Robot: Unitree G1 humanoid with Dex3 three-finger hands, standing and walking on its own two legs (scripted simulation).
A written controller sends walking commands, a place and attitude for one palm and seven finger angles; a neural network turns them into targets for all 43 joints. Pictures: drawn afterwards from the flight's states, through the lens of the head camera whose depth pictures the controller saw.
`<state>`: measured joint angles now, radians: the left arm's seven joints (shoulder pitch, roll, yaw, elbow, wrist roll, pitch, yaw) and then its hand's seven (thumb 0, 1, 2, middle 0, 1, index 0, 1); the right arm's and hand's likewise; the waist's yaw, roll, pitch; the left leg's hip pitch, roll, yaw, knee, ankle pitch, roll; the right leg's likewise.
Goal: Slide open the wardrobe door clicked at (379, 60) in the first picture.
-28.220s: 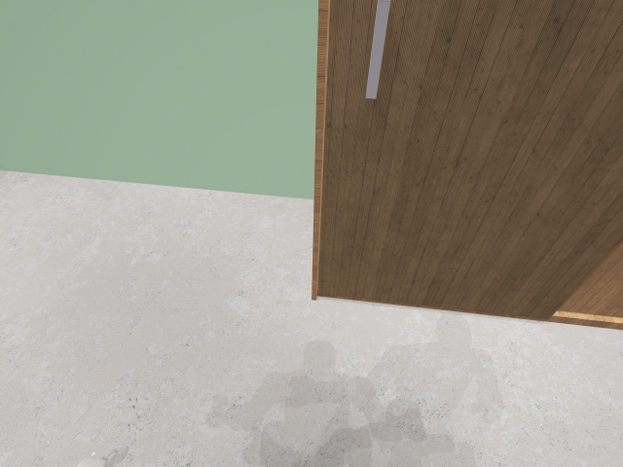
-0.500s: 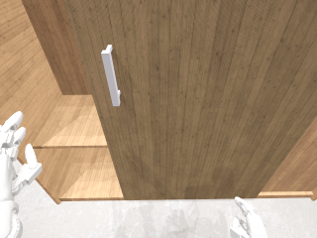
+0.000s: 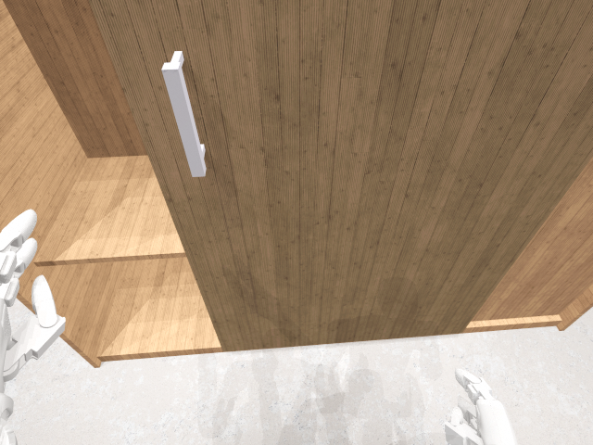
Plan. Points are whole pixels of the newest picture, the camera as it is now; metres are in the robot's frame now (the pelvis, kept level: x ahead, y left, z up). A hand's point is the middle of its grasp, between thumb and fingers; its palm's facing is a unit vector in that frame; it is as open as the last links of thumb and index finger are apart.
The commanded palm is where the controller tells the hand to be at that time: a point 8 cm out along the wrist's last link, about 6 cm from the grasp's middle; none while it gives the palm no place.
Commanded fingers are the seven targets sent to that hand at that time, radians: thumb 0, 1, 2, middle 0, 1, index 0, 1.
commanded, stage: step back with the hand held close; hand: left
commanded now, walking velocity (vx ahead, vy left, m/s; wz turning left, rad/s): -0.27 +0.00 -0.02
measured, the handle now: (188, 117) +0.51 +0.20 +0.19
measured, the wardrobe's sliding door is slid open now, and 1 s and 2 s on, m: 0.43 0.43 0.43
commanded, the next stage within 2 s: stop stepping back and stand still in 0.76 s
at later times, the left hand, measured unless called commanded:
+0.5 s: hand out of the picture +0.12 +0.28 +0.16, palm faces +0.50 -0.79 -0.36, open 7.4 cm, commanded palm +0.06 +0.32 +0.18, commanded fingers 0.00 0.90 0.90 -0.20 -0.30 -0.20 -0.30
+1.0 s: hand out of the picture +0.02 +0.30 +0.16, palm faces +0.46 -0.79 -0.41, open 7.4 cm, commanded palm -0.07 +0.34 +0.18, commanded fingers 0.00 0.90 0.90 -0.20 -0.30 -0.20 -0.30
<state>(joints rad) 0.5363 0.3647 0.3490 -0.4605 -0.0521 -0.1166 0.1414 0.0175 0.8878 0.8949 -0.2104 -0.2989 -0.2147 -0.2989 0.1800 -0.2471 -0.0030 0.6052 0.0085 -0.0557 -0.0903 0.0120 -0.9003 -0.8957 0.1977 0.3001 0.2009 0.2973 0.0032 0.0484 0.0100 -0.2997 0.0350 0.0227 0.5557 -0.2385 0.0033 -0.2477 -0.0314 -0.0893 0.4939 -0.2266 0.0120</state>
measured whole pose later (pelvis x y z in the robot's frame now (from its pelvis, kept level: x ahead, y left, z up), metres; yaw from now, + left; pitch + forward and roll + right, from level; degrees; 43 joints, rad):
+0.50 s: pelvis -0.08 +0.01 -0.02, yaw +1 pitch -2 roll -2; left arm 0.47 0.36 0.38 -0.49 -0.02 -0.20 0.19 0.02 0.89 0.90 -0.21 -0.30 -0.22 -0.30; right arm 0.22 -0.23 0.02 0.62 -0.01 -0.09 -0.10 0.01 -0.90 -0.90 0.20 0.30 0.20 0.30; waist 0.01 0.01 0.01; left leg -0.47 0.02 0.01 0.67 -0.26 0.02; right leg -0.40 -0.04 -0.08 0.58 -0.18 0.01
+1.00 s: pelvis -0.19 +0.03 -0.01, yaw +3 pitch +2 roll +0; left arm 0.43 0.41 0.39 -0.49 -0.03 -0.16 0.16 0.02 0.89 0.89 -0.21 -0.30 -0.22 -0.30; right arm 0.12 -0.21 0.00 0.59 0.00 -0.10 -0.09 0.01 -0.90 -0.90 0.20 0.30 0.20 0.30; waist 0.00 -0.05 0.03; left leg -0.31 0.00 0.02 0.57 -0.31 0.02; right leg -0.40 -0.02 0.01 0.57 -0.23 0.02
